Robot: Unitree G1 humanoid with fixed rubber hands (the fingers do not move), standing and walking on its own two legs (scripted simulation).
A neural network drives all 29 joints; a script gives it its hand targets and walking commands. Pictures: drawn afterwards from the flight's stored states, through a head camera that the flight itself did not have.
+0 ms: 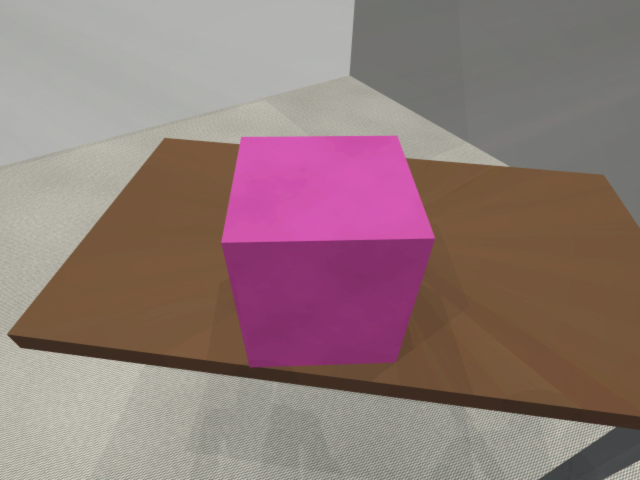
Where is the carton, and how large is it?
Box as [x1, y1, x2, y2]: [221, 136, 434, 366]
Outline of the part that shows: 241,137 221,243 249,366 395,362 434,240 434,236 397,136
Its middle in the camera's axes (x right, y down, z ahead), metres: +0.00 +0.02 +0.54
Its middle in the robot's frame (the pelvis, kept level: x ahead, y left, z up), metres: +0.42 +0.01 +0.08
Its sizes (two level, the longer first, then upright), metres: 0.210 0.200 0.250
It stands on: a table, 0.73 m high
